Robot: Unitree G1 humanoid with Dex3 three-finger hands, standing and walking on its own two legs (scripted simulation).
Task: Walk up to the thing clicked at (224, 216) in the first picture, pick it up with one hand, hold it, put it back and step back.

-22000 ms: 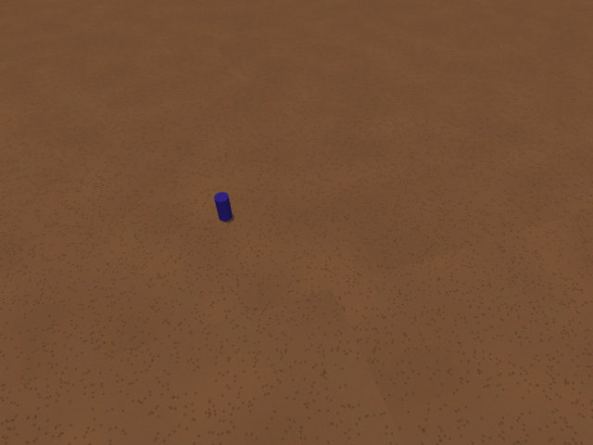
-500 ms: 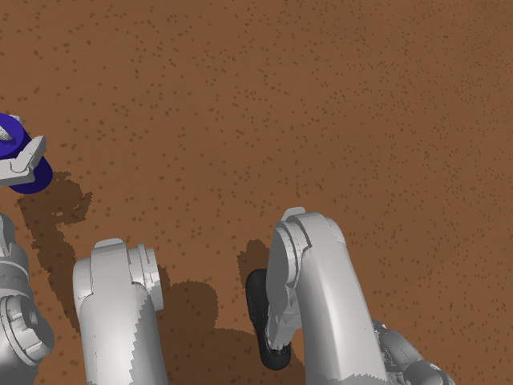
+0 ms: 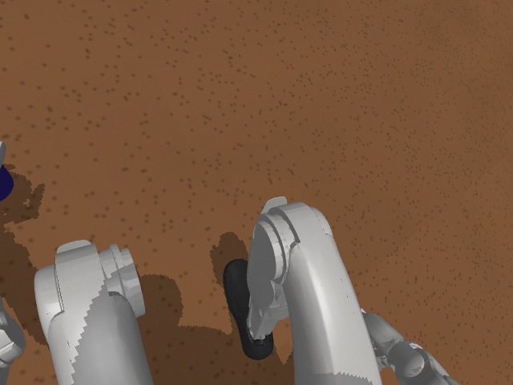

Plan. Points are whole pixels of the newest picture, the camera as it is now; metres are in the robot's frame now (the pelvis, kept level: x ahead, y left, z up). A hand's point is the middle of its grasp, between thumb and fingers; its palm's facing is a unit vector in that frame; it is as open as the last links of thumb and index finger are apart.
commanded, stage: lower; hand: left
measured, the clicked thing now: out of the picture +0.45 +0.30 -0.17
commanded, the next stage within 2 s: loosen in 0.94 s
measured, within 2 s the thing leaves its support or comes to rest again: rests again in 0.62 s
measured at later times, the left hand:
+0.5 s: hand out of the picture +0.47 +0.29 -0.16, palm faces +0.42 -0.91 -0.02, open 5.7 cm
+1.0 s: hand out of the picture +0.47 +0.29 -0.18, palm faces +0.42 -0.91 -0.02, open 5.6 cm
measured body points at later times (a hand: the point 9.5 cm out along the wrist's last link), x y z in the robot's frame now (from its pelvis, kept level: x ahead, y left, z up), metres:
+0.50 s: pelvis +0.00 +0.01 -0.01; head +0.25 +0.16 +0.33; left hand +0.44 +0.34 -0.16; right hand +0.12 -0.26 -0.05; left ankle +0.08 +0.13 -0.26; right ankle +0.14 -0.13 -0.26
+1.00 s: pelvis -0.01 +0.01 -0.01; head +0.25 +0.18 +0.32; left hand +0.44 +0.34 -0.17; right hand +0.12 -0.25 -0.04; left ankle +0.08 +0.13 -0.26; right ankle +0.14 -0.13 -0.26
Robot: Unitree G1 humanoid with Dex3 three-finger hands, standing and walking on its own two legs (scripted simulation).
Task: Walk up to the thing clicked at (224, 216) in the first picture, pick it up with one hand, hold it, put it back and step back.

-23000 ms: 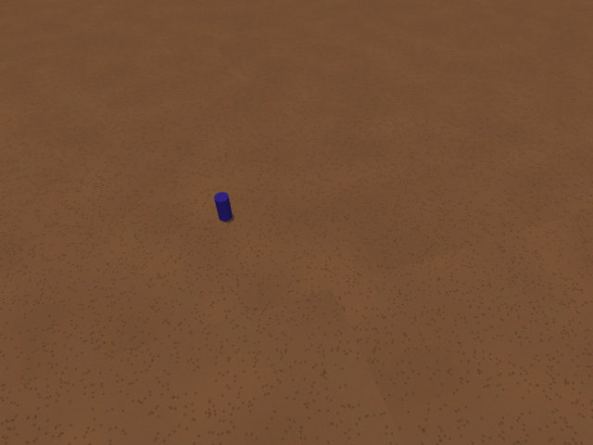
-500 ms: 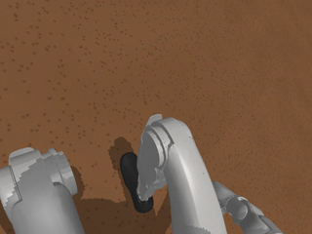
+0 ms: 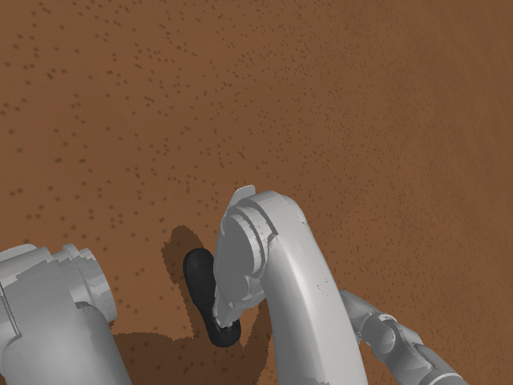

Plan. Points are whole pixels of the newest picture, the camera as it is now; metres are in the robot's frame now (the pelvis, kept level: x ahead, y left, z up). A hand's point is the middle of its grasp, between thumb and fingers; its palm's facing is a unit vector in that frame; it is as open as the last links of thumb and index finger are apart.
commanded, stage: loosen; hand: left
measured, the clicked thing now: out of the picture +0.45 +0.32 -0.22
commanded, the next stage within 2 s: open in 0.14 s
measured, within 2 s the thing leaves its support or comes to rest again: neither
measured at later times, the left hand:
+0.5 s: hand out of the picture +0.45 +0.30 -0.18, palm faces +0.48 -0.88 +0.02, open 10.7 cm
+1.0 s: hand out of the picture +0.45 +0.37 -0.12, palm faces +0.54 -0.84 -0.01, open 17.3 cm
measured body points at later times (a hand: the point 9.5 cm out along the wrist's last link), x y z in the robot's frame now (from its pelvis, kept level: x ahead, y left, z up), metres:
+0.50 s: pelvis +0.00 +0.00 +0.00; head +0.24 +0.20 +0.32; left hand +0.42 +0.35 -0.17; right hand +0.16 -0.25 -0.02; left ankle +0.08 +0.12 -0.25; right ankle +0.16 -0.13 -0.25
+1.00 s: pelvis +0.00 +0.00 +0.01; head +0.23 +0.19 +0.34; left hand +0.42 +0.41 -0.12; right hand +0.14 -0.25 -0.03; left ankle +0.08 +0.12 -0.25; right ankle +0.16 -0.13 -0.25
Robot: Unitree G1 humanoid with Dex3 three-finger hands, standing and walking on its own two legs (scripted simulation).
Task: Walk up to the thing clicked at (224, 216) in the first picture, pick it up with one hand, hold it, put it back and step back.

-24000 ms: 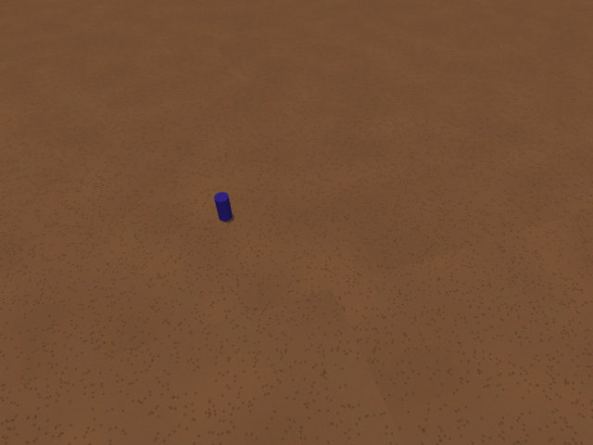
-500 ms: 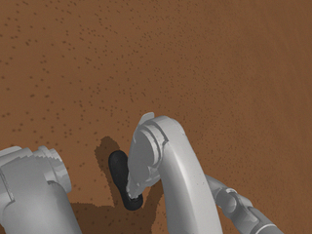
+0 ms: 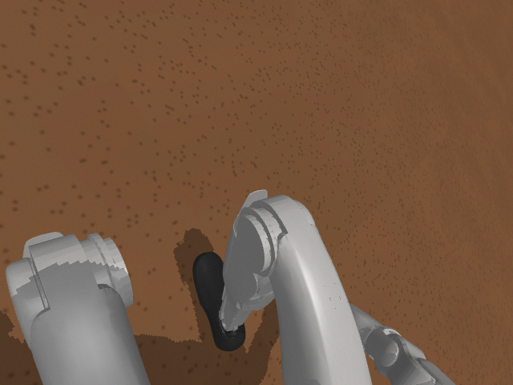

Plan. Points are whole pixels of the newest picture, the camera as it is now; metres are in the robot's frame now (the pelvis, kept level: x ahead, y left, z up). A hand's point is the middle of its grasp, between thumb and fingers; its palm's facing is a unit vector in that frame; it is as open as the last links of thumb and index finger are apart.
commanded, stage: withdraw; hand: left
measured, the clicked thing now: out of the picture +0.44 +0.31 -0.23
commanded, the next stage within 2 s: rise in 0.02 s
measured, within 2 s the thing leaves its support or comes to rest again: neither
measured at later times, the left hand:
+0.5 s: hand out of the picture +0.36 +0.42 -0.03, palm faces +0.36 -0.84 -0.40, open 17.5 cm
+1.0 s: hand out of the picture +0.26 +0.29 +0.17, palm faces +0.30 -0.85 -0.43, open 17.6 cm
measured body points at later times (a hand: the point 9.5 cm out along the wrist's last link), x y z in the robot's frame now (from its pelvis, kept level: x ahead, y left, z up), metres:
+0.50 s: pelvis +0.01 +0.00 +0.06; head +0.19 +0.13 +0.45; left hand +0.34 +0.46 +0.00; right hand +0.20 -0.24 -0.03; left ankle +0.08 +0.12 -0.26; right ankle +0.16 -0.13 -0.26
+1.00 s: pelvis +0.05 -0.02 +0.27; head +0.19 +0.03 +0.69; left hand +0.24 +0.33 +0.20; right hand +0.30 -0.23 +0.16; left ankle +0.08 +0.12 -0.26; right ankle +0.16 -0.14 -0.26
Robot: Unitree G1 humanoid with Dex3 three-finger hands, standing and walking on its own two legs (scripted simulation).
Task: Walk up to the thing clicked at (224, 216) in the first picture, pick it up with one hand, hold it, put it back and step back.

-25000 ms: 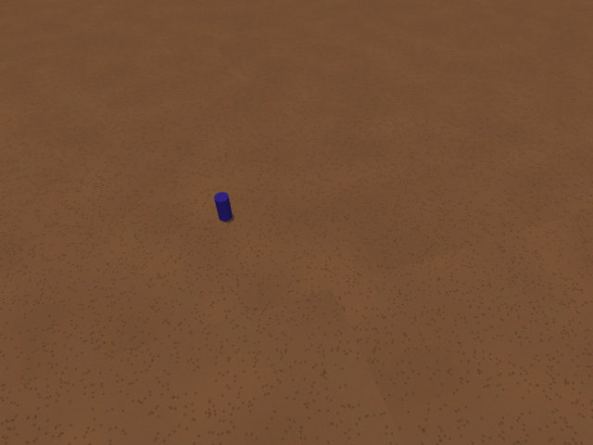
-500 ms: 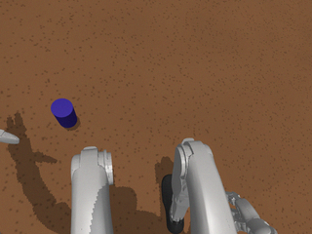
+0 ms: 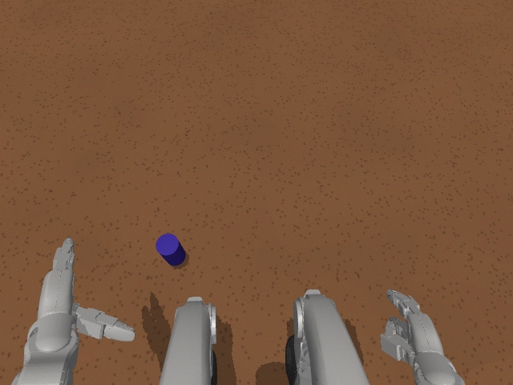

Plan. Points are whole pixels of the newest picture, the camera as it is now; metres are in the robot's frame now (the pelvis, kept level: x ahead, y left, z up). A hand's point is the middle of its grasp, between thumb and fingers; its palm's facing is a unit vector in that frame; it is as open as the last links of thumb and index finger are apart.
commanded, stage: home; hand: left
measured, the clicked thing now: (171, 250) +0.46 +0.23 -0.50
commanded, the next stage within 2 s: none
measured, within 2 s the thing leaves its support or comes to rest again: neither
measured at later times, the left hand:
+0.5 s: hand (78, 320) +0.23 +0.19 +0.09, palm faces +0.14 -0.94 -0.32, open 17.5 cm
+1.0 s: hand (70, 332) +0.22 +0.19 +0.10, palm faces +0.14 -0.95 -0.30, open 17.6 cm
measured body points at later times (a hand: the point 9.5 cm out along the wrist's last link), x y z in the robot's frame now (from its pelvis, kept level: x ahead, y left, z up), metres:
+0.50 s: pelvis +0.05 +0.00 +0.14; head +0.07 +0.00 +0.59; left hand +0.22 +0.24 +0.12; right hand +0.20 -0.24 +0.07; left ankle +0.05 +0.13 -0.53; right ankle +0.07 -0.13 -0.53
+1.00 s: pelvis +0.05 +0.01 +0.16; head +0.06 +0.01 +0.61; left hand +0.21 +0.24 +0.12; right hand +0.22 -0.23 +0.09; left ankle +0.05 +0.13 -0.53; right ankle +0.07 -0.13 -0.53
